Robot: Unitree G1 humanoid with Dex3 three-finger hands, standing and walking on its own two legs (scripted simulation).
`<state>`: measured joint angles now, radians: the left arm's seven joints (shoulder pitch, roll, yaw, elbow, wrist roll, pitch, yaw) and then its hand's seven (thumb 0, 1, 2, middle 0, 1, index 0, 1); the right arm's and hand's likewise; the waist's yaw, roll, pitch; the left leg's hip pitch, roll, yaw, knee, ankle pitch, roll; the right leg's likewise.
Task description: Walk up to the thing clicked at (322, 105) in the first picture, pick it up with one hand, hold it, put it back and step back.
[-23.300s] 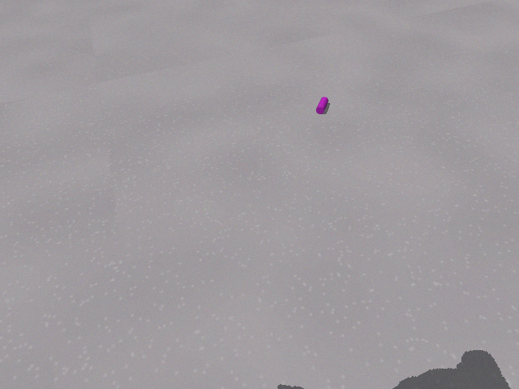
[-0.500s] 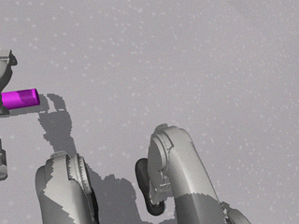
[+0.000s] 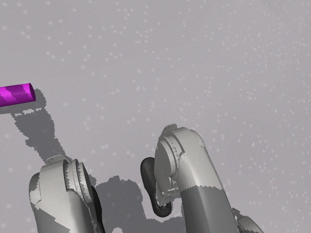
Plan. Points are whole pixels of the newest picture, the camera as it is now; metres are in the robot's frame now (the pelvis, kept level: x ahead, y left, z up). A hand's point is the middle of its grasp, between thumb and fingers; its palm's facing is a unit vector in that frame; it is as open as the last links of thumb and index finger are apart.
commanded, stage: close in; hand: left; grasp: from above
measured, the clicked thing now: (6, 96) +0.50 +0.30 -0.29
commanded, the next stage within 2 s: rest palm in 0.14 s
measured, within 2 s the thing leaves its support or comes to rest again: neither
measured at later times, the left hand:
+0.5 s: hand out of the picture +0.48 +0.30 -0.22, palm faces -0.50 -0.09 -0.86, open 14.1 cm
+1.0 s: hand (3, 98) +0.49 +0.29 -0.26, palm faces -0.47 -0.10 -0.88, open 14.1 cm
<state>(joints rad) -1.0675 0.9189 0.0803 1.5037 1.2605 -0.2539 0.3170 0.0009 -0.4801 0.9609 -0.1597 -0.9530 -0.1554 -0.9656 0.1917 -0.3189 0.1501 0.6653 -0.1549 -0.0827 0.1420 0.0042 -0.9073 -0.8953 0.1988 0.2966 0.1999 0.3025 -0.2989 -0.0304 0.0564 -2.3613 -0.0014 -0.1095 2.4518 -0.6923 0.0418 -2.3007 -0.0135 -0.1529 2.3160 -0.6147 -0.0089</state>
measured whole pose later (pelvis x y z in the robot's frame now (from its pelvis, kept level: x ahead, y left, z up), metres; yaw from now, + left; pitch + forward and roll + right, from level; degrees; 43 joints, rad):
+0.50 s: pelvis +0.00 +0.00 +0.00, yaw -2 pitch +33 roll -12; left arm -1.12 0.96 0.14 1.67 1.35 -0.24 0.46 0.00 -0.51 1.00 -0.12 -0.94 -0.11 -0.97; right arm 0.20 -0.33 0.21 0.61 -0.19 -0.11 0.18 0.00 -0.90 -0.90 0.20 0.30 0.20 0.30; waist -0.39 -0.06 0.10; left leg -2.37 0.00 -0.13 2.47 -0.70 0.05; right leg -2.30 -0.01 -0.17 2.32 -0.62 0.00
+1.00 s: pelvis +0.00 +0.01 -0.01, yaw -4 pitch +31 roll -14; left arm -1.11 1.04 0.15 1.71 1.37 -0.26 0.56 0.00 -0.52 1.03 -0.11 -0.95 -0.09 -0.98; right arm 0.17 -0.34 0.27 0.60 -0.23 -0.18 0.22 0.00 -0.90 -0.90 0.20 0.30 0.20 0.30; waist -0.41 -0.11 0.15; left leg -2.36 0.01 -0.18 2.54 -0.74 0.05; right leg -2.28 0.01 -0.21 2.34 -0.63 0.01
